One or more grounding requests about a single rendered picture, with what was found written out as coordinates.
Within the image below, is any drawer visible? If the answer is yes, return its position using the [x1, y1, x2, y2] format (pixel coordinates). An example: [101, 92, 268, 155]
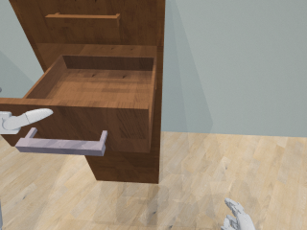
[0, 54, 157, 153]

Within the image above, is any cabinet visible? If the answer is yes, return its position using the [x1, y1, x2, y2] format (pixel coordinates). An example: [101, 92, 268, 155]
[9, 0, 166, 184]

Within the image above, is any handle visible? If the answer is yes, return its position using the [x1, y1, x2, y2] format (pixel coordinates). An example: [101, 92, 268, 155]
[15, 127, 107, 156]
[45, 14, 120, 28]

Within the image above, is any left robot hand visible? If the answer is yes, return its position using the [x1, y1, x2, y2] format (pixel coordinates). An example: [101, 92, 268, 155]
[0, 108, 54, 134]

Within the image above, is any right robot hand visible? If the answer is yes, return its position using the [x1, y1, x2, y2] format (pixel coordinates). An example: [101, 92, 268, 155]
[221, 197, 256, 230]

